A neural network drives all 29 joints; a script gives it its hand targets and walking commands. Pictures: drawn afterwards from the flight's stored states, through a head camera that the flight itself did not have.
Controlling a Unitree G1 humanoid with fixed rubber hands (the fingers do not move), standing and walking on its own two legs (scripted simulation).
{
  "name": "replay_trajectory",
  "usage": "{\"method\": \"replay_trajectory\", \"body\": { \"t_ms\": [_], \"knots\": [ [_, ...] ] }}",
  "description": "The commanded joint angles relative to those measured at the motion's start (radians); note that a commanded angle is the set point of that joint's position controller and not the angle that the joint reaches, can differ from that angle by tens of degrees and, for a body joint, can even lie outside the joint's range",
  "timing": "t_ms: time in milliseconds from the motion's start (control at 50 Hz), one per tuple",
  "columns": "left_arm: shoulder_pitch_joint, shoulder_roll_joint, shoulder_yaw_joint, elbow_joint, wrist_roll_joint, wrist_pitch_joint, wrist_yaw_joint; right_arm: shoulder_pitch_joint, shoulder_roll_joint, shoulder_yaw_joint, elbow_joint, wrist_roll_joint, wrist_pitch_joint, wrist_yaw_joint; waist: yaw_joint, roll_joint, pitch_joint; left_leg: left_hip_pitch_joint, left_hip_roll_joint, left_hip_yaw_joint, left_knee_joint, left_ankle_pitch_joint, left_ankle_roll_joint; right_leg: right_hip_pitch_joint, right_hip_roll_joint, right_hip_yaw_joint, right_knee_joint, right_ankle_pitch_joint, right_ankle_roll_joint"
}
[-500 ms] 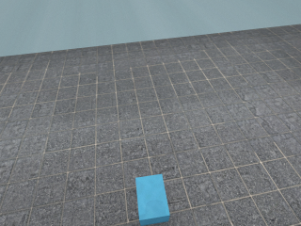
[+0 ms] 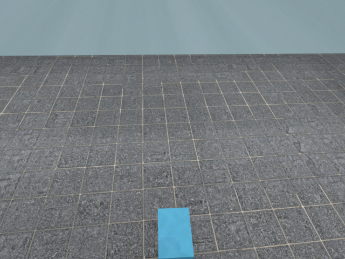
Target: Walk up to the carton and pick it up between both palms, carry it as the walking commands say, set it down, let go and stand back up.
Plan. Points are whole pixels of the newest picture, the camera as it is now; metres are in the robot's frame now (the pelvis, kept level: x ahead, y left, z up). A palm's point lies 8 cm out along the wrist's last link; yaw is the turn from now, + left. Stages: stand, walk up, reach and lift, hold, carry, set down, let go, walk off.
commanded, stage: walk up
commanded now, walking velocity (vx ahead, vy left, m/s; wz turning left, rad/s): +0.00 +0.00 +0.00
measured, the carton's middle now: (173, 235) +0.41 -0.01 -0.71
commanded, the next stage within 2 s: stand in 0.24 s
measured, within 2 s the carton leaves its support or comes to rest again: neither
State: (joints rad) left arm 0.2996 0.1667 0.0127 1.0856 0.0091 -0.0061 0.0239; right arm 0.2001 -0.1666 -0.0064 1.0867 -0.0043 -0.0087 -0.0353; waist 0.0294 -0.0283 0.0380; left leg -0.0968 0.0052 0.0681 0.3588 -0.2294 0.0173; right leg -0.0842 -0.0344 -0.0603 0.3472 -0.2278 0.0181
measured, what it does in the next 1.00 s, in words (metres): lowers itself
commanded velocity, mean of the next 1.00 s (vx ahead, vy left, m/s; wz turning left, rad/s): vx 0.00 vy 0.00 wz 0.00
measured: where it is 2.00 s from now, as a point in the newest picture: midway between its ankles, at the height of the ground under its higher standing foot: outside the picture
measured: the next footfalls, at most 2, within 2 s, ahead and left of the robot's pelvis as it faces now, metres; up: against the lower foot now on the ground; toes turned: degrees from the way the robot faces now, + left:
none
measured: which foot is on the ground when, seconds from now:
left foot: down 0.00-1.00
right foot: down 0.00-1.00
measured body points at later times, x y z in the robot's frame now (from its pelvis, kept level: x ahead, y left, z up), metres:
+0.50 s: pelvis -0.01 +0.02 -0.01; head +0.01 +0.02 +0.44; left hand +0.03 +0.24 -0.17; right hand +0.04 -0.21 -0.16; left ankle -0.02 +0.10 -0.75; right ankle -0.02 -0.12 -0.75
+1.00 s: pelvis -0.05 -0.02 -0.06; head +0.07 -0.01 +0.38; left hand +0.13 +0.21 -0.18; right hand +0.15 -0.21 -0.18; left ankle -0.02 +0.11 -0.75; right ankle -0.02 -0.13 -0.75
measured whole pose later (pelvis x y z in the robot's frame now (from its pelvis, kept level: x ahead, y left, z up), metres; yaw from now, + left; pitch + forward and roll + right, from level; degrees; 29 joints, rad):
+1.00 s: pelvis -0.05 -0.02 -0.06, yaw +2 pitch +16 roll +0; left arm 0.03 0.15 0.07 0.47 0.02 0.44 -0.04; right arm 0.04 -0.09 -0.06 0.42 -0.02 0.46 -0.02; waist 0.00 0.00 -0.04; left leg -0.79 0.01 -0.01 0.88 -0.37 -0.01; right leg -0.77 0.01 0.00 0.88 -0.39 0.00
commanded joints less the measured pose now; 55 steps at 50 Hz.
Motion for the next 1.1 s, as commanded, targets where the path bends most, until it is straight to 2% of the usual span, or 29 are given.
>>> {"method": "replay_trajectory", "body": {
  "t_ms": [0, 200, 420, 440, 460, 480, 500, 520, 540, 560, 580, 620, 640, 680, 760, 840, 900, 940, 1020, 1080],
  "knots": [
    [0.053, 0.073, 0.01, 0.007, 0.002, -0.003, 0.004, 0.069, -0.094, -0.01, 0.008, 0.002, -0.008, -0.005, -0.014, 0.057, 0.024, 0.014, 0.117, -0.103, -0.076, 0.249, 0.018, -0.035, -0.074, 0.063, -0.045, 0.167, -0.007],
    [0.071, 0.061, 0.002, 0.042, 0.004, 0.003, 0.011, 0.116, -0.074, 0.007, 0.05, -0.001, -0.014, -0.007, -0.01, 0.035, 0.042, -0.028, 0.112, -0.112, -0.096, 0.178, 0.02, -0.031, -0.076, 0.053, -0.039, 0.145, -0.003],
    [0.094, 0.047, -0.002, 0.062, 0.007, 0.002, 0.017, 0.157, -0.057, 0.009, 0.053, 0.0, -0.016, -0.006, -0.02, 0.03, 0.056, -0.032, 0.094, -0.11, -0.092, 0.156, 0.021, -0.05, -0.083, 0.054, -0.044, 0.131, -0.003],
    [-0.822, 0.13, -0.096, -0.712, -0.119, 0.025, 0.012, -0.698, -0.214, 0.013, -0.694, 0.075, 0.012, 0.016, -0.012, 0.009, -0.161, -0.422, 0.05, -0.156, 0.131, -0.211, -0.001, -0.377, 0.016, 0.107, 0.164, -0.131, -0.04],
    [-0.552, 0.153, -0.05, -0.44, -0.085, 0.124, 0.036, -0.488, -0.242, -0.003, -0.42, 0.11, 0.121, 0.007, -0.093, 0.115, -0.116, -0.371, 0.084, -0.125, 0.109, -0.379, -0.036, -0.322, -0.019, -0.013, 0.187, -0.197, -0.067],
    [-0.448, 0.21, -0.06, -0.513, -0.1, 0.206, 0.04, -0.38, -0.251, 0.022, -0.497, 0.133, 0.2, 0.008, -0.071, 0.123, -0.1, -0.413, 0.075, -0.08, 0.085, -0.446, -0.002, -0.289, 0.009, -0.041, 0.22, -0.192, -0.05],
    [-0.416, 0.174, -0.054, -0.493, -0.112, 0.286, 0.051, -0.344, -0.238, 0.04, -0.541, 0.137, 0.284, 0.016, -0.062, 0.102, -0.141, -0.474, 0.077, -0.079, 0.067, -0.415, 0.007, -0.271, 0.016, -0.046, 0.249, -0.171, -0.041],
    [-0.364, 0.136, -0.066, -0.459, -0.119, 0.38, 0.058, -0.24, -0.195, 0.06, -0.461, 0.141, 0.385, 0.016, -0.042, 0.095, -0.128, -0.434, 0.066, -0.094, 0.055, -0.341, 0.009, -0.28, 0.031, -0.026, 0.245, -0.143, -0.047],
    [-0.297, 0.114, -0.075, -0.409, -0.134, 0.482, 0.054, -0.136, -0.149, 0.056, -0.385, 0.126, 0.483, 0.013, -0.045, 0.089, -0.082, -0.428, 0.043, -0.092, 0.078, -0.224, 0.002, -0.312, 0.043, 0.013, 0.243, -0.123, -0.065],
    [-0.242, 0.096, -0.037, -0.391, -0.12, 0.566, 0.048, -0.1, -0.147, 0.025, -0.374, 0.102, 0.558, 0.015, -0.052, 0.058, -0.09, -0.404, 0.035, -0.111, 0.105, -0.13, -0.008, -0.374, 0.044, 0.033, 0.239, -0.098, -0.079],
    [-0.203, 0.087, -0.02, -0.388, -0.113, 0.629, 0.042, -0.089, -0.156, 0.016, -0.375, 0.099, 0.616, 0.024, -0.027, 0.06, -0.116, -0.37, 0.028, -0.119, 0.132, 0.004, -0.01, -0.385, 0.046, 0.058, 0.238, -0.034, -0.096],
    [-0.133, 0.053, -0.025, -0.386, -0.082, 0.696, 0.014, -0.023, -0.139, 0.02, -0.398, 0.087, 0.681, 0.043, -0.026, 0.043, -0.213, -0.272, 0.005, -0.131, 0.198, 0.27, -0.007, -0.334, 0.059, 0.087, 0.247, 0.146, -0.104],
    [-0.112, 0.041, -0.017, -0.392, -0.061, 0.706, -0.003, -0.015, -0.115, 0.018, -0.427, 0.07, 0.694, 0.05, -0.024, 0.029, -0.25, -0.225, -0.005, -0.137, 0.217, 0.358, -0.002, -0.321, 0.066, 0.098, 0.246, 0.22, -0.097],
    [-0.153, 0.05, 0.015, -0.484, -0.035, 0.67, -0.027, -0.058, -0.074, 0.0, -0.537, 0.04, 0.664, 0.056, -0.022, 0.018, -0.271, -0.2, -0.026, -0.136, 0.249, 0.407, 0.007, -0.343, 0.073, 0.114, 0.254, 0.3, -0.08],
    [-0.262, 0.074, 0.056, -0.645, 0.012, 0.554, -0.052, -0.14, -0.038, -0.052, -0.707, -0.018, 0.564, 0.058, -0.027, 0.032, -0.294, -0.277, -0.038, -0.122, 0.328, 0.392, 0.004, -0.397, 0.074, 0.106, 0.332, 0.345, -0.047],
    [-0.292, 0.087, 0.094, -0.69, 0.032, 0.453, -0.059, -0.179, -0.018, -0.075, -0.761, -0.024, 0.473, 0.039, -0.026, 0.033, -0.411, -0.375, -0.048, -0.108, 0.448, 0.415, -0.013, -0.452, 0.08, 0.102, 0.433, 0.399, -0.009],
    [-0.248, 0.07, 0.084, -0.699, 0.022, 0.424, -0.062, -0.134, 0.008, -0.078, -0.761, -0.022, 0.444, 0.018, -0.035, 0.026, -0.486, -0.43, -0.055, -0.094, 0.478, 0.388, -0.018, -0.456, 0.084, 0.099, 0.46, 0.407, 0.01],
    [-0.273, 0.069, 0.08, -0.701, 0.007, 0.421, -0.065, -0.155, 0.018, -0.073, -0.759, -0.015, 0.444, 0.009, -0.039, 0.022, -0.473, -0.473, -0.053, -0.082, 0.482, 0.277, -0.012, -0.484, 0.082, 0.093, 0.461, 0.308, 0.017],
    [-0.362, 0.072, 0.082, -0.704, -0.009, 0.448, -0.066, -0.24, 0.026, -0.062, -0.761, 0.0, 0.475, 0.009, -0.039, 0.027, -0.357, -0.555, -0.044, -0.064, 0.464, -0.035, 0.002, -0.555, 0.068, 0.089, 0.446, -0.019, 0.011],
    [-0.486, 0.068, 0.096, -0.695, -0.015, 0.463, -0.055, -0.369, 0.012, -0.06, -0.76, 0.019, 0.49, 0.014, -0.034, 0.023, -0.313, -0.609, -0.036, -0.055, 0.466, -0.165, 0.003, -0.575, 0.061, 0.087, 0.451, -0.163, 0.001]
  ]
}}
